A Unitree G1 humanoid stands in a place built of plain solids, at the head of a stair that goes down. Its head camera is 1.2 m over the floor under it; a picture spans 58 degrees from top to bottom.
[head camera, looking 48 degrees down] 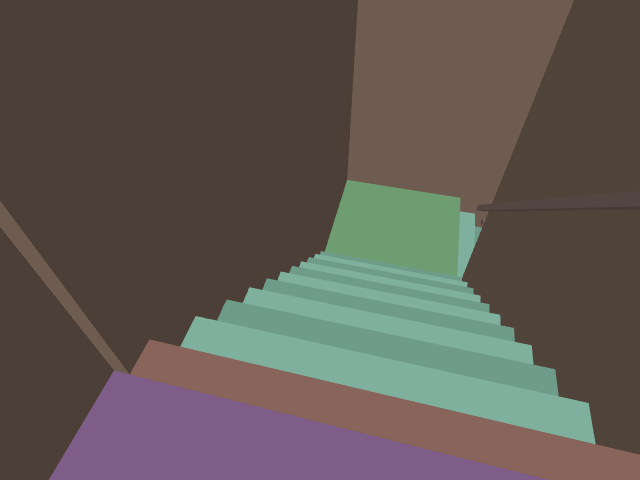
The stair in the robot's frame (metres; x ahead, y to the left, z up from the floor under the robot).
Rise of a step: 0.21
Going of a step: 0.23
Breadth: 1.40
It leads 14 degrees to the right of straight ahead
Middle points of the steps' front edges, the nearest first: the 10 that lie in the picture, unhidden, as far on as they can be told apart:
0.50 -0.15 0.00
0.72 -0.21 -0.21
0.94 -0.26 -0.43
1.16 -0.31 -0.64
1.38 -0.37 -0.85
1.60 -0.42 -1.07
1.82 -0.47 -1.28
2.04 -0.53 -1.50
2.26 -0.58 -1.71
2.47 -0.64 -1.92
